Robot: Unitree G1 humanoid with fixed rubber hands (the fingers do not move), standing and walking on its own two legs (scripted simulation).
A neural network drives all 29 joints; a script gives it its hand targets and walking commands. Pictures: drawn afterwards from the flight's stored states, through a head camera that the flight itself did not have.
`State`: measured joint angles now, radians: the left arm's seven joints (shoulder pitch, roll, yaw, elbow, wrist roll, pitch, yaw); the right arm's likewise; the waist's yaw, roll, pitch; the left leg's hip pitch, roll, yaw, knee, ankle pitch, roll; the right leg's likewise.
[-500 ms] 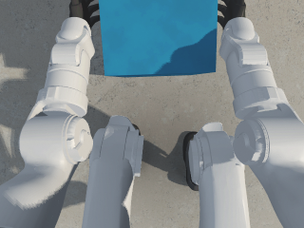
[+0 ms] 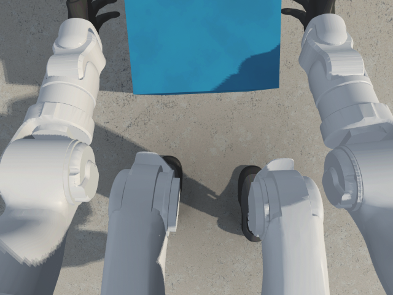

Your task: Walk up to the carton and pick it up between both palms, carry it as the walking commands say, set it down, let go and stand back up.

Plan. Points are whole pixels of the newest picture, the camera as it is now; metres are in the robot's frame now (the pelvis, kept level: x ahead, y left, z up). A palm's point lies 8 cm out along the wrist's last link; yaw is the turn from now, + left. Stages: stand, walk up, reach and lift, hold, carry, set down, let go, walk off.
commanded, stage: set down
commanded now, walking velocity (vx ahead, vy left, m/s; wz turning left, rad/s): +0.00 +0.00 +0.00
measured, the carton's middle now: (203, 37) +0.52 +0.04 -0.25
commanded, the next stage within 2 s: let go in 1.52 s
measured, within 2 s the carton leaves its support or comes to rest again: neither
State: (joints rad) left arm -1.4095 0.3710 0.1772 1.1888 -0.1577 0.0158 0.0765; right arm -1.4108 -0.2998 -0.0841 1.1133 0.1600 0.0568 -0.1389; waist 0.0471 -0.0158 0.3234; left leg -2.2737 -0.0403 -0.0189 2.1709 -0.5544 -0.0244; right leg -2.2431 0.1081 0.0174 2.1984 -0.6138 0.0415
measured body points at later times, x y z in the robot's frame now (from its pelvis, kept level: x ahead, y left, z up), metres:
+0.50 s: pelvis +0.00 +0.00 +0.03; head +0.35 +0.02 +0.31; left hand +0.54 +0.24 -0.11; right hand +0.57 -0.14 -0.11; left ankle +0.11 +0.12 -0.34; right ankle +0.10 -0.11 -0.34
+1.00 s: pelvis +0.02 +0.00 +0.15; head +0.34 +0.02 +0.47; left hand +0.54 +0.25 +0.05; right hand +0.57 -0.15 +0.04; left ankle +0.11 +0.12 -0.34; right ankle +0.10 -0.11 -0.34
